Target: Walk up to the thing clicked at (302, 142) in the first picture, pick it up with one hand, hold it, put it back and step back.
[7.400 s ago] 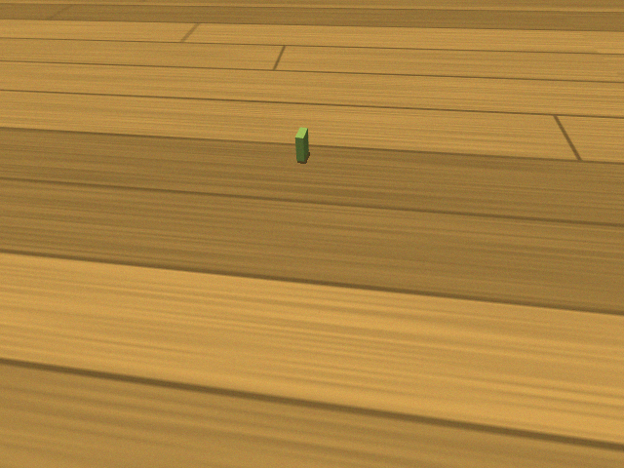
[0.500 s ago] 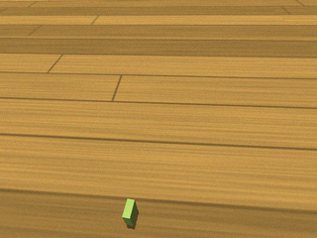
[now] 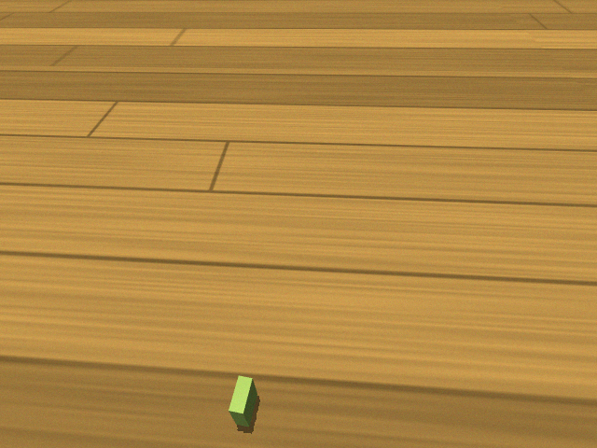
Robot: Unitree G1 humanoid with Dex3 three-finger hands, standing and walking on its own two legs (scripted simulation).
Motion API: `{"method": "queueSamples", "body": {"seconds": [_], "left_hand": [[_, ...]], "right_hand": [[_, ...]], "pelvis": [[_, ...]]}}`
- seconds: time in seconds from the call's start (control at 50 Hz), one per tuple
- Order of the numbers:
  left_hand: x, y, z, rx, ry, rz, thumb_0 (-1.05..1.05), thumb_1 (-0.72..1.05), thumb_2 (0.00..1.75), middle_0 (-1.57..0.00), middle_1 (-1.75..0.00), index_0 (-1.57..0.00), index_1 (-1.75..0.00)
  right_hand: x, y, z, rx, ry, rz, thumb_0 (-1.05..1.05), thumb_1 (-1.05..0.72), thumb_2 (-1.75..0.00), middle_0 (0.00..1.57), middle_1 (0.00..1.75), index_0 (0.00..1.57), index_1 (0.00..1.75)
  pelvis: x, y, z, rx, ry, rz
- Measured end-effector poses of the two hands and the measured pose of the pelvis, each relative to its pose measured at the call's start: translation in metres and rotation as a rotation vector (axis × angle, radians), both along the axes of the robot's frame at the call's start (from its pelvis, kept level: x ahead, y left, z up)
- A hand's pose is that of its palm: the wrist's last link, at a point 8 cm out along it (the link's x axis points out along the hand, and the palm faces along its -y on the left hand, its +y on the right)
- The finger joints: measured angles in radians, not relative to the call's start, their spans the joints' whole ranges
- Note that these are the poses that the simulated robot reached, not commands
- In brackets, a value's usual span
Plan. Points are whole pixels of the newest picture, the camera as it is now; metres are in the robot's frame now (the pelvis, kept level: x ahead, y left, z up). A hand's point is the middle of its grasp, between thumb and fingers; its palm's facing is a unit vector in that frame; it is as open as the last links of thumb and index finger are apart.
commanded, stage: stand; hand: left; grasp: from the side
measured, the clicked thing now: (244, 401) +0.39 +0.20 -0.71
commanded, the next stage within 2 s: go down in 0.72 s
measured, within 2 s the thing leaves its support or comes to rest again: neither
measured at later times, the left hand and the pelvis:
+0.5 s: hand out of the picture +0.08 +0.25 -0.16, palm faces -0.03 -0.94 -0.35, open 7.4 cm; pelvis +0.00 +0.00 +0.00, yaw +0 degrees
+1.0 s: hand out of the picture +0.14 +0.25 -0.16, palm faces +0.03 -0.95 -0.32, open 9.6 cm; pelvis -0.01 +0.00 -0.01, yaw +1 degrees
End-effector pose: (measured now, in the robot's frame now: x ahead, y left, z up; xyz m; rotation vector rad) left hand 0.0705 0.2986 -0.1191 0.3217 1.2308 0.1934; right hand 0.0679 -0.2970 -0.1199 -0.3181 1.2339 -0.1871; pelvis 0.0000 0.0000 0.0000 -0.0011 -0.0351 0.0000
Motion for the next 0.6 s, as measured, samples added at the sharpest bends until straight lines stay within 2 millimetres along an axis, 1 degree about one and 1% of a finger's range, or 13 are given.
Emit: {"method": "queueSamples", "body": {"seconds": [0.6], "left_hand": [[0.0043, -0.0007, 0.0, 0.002, 0.005, -0.006, 0.0, 0.9, 0.9, -0.21, -0.3, -0.2, -0.3]], "right_hand": [[0.0033, 0.0004, -0.0011, 0.003, 0.007, -0.005, 0.01, -0.91, -0.9, 0.21, 0.3, 0.21, 0.3]], "pelvis": [[0.0045, 0.0001, 0.0001, 0.001, 0.005, -0.002]]}}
